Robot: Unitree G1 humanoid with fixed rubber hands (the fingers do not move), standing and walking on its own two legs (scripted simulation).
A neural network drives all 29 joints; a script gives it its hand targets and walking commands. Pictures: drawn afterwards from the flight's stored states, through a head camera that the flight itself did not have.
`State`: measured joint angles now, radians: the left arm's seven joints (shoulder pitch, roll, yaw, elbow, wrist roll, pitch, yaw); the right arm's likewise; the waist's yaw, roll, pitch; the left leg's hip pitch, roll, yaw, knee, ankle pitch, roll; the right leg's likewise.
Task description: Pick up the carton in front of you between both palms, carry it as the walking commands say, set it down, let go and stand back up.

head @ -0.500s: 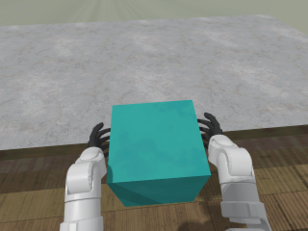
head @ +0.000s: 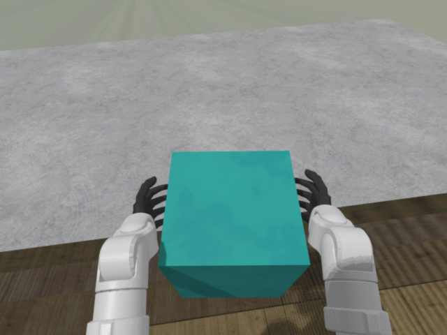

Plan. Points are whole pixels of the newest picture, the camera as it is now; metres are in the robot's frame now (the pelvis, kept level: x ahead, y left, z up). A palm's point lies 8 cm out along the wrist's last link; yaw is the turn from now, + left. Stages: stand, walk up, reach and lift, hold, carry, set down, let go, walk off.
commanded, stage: carry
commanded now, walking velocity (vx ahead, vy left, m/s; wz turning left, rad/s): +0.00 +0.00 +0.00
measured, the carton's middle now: (230, 230) +0.32 -0.01 +0.03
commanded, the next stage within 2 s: none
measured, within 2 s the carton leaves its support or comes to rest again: neither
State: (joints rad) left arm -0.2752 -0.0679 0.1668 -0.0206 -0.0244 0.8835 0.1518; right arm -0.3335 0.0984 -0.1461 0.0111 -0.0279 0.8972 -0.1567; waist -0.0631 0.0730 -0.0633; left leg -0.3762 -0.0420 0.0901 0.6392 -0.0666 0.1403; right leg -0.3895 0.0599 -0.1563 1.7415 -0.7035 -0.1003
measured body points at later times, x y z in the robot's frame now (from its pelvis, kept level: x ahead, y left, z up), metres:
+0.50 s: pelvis +0.36 -0.04 -0.21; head +0.33 -0.03 +0.23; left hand +0.66 +0.16 -0.13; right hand +0.71 -0.14 -0.12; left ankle +0.26 +0.08 -0.74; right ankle +0.38 -0.08 -0.91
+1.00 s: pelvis +0.70 +0.01 -0.39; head +0.69 +0.00 +0.06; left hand +1.03 +0.13 -0.33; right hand +1.01 -0.18 -0.33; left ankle +0.67 +0.06 -1.09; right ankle +0.73 -0.13 -1.01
